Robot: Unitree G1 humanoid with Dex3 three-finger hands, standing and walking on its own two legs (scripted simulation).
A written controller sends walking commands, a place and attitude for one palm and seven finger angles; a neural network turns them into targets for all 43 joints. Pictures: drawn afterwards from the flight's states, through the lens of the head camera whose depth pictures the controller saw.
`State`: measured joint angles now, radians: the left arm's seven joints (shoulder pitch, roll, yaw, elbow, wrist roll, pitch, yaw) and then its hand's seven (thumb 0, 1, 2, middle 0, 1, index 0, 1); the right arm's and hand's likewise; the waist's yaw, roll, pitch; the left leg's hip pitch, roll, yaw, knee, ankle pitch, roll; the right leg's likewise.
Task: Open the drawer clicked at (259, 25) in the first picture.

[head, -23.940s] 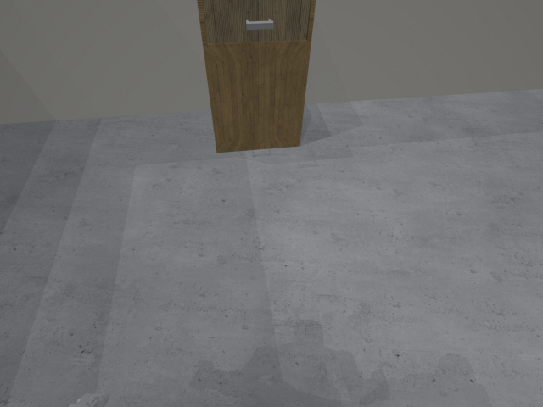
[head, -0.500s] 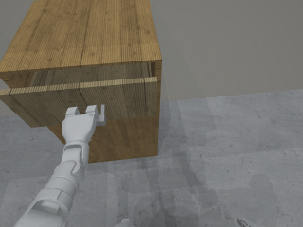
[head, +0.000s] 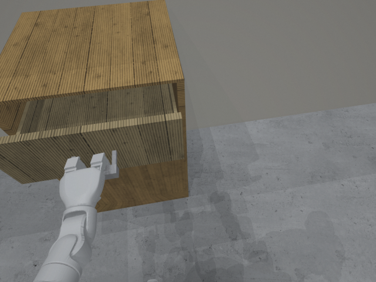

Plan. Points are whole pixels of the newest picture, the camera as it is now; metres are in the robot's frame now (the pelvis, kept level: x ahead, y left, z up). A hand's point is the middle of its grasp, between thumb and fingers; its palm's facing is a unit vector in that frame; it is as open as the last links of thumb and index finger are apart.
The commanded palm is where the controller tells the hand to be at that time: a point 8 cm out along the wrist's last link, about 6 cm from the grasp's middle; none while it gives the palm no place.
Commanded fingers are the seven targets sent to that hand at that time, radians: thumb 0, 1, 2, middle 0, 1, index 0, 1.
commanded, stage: pull the drawer open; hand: left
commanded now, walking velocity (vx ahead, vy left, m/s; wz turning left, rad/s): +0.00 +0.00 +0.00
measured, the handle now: (93, 166) +0.39 +0.23 -0.02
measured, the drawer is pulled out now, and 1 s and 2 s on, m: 0.12 0.26 0.30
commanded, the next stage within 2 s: open the thumb to release the handle in 1.38 s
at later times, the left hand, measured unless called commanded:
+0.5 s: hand (93, 204) +0.30 +0.21 -0.03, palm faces -0.04 -0.07 -1.00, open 6.1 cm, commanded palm +0.25 +0.22 +0.02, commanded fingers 0.00 0.90 0.90 -0.40 -1.35 -0.40 -1.35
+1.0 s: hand (90, 255) +0.20 +0.20 -0.03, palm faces -0.01 -0.11 -0.99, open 6.2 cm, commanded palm +0.15 +0.20 +0.02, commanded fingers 0.00 0.90 0.90 -0.40 -1.35 -0.40 -1.35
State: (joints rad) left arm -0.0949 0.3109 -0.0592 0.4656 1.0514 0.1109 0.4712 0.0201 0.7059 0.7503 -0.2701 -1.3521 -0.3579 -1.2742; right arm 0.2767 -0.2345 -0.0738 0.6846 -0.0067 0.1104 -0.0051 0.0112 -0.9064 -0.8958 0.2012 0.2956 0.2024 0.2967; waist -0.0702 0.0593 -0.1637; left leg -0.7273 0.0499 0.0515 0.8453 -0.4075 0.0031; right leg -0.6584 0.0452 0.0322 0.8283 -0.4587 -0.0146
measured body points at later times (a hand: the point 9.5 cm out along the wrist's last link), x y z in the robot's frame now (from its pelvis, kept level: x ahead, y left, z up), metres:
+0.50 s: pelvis -0.01 -0.01 +0.00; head +0.04 -0.03 +0.45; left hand +0.30 +0.21 +0.02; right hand +0.17 -0.24 -0.12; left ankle -0.01 +0.12 -0.70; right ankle -0.04 -0.12 -0.70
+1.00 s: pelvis +0.00 -0.01 -0.01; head +0.04 -0.03 +0.44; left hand +0.19 +0.20 +0.02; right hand +0.20 -0.24 -0.12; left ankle -0.01 +0.12 -0.70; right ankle -0.04 -0.12 -0.70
